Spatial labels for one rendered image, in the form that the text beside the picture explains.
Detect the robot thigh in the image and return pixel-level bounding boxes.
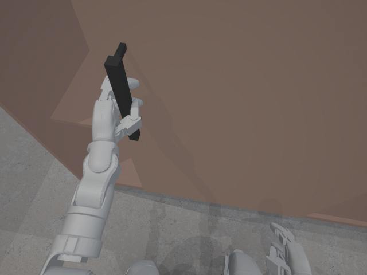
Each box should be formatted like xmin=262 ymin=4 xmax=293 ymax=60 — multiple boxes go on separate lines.
xmin=126 ymin=260 xmax=159 ymax=275
xmin=222 ymin=252 xmax=262 ymax=275

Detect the robot right hand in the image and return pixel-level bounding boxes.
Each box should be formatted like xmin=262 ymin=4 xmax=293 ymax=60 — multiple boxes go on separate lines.
xmin=266 ymin=222 xmax=312 ymax=275

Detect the wardrobe door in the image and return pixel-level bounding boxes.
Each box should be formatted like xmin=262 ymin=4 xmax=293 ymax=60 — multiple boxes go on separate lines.
xmin=71 ymin=0 xmax=367 ymax=218
xmin=315 ymin=192 xmax=367 ymax=222

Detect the right robot thigh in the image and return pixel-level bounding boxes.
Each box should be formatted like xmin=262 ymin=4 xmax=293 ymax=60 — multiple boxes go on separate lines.
xmin=222 ymin=252 xmax=262 ymax=275

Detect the handle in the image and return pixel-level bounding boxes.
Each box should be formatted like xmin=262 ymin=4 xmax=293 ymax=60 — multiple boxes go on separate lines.
xmin=104 ymin=43 xmax=142 ymax=141

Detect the left robot forearm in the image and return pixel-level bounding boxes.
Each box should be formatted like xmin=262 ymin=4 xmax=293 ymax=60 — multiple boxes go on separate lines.
xmin=39 ymin=140 xmax=122 ymax=275

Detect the robot left hand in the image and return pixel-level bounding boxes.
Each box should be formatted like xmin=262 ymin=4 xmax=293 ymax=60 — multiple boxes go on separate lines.
xmin=92 ymin=75 xmax=143 ymax=145

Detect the left robot thigh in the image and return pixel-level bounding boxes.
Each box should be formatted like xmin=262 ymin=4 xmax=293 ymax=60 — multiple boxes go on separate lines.
xmin=126 ymin=260 xmax=159 ymax=275

